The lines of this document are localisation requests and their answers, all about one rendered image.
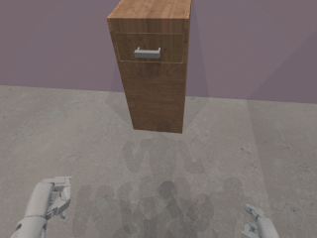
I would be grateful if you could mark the left robot hand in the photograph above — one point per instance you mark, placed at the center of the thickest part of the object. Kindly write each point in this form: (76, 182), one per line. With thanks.
(44, 203)

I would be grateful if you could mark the cabinet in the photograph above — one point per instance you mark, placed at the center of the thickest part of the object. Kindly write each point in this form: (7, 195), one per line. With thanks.
(155, 90)

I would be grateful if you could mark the handle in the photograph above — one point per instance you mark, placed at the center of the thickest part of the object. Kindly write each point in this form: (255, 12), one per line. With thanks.
(147, 54)

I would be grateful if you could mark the left robot forearm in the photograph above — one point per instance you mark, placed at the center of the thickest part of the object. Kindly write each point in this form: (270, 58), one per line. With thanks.
(31, 227)

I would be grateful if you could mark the drawer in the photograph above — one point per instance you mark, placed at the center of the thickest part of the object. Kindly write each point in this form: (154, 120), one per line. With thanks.
(170, 44)

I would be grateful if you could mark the right robot hand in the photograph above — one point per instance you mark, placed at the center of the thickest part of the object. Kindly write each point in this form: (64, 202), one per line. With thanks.
(264, 227)

